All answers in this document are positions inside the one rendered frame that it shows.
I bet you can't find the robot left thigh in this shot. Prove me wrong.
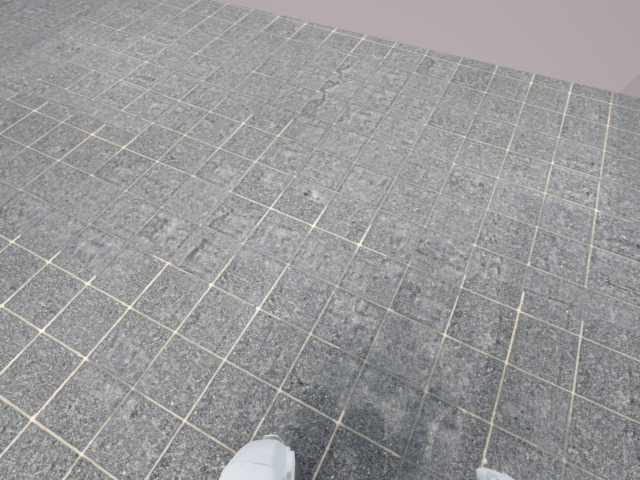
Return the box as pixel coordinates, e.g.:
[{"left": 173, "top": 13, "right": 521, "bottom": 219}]
[{"left": 219, "top": 439, "right": 295, "bottom": 480}]

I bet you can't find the robot left shin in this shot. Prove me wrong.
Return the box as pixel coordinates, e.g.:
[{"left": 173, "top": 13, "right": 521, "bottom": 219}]
[{"left": 263, "top": 435, "right": 285, "bottom": 445}]

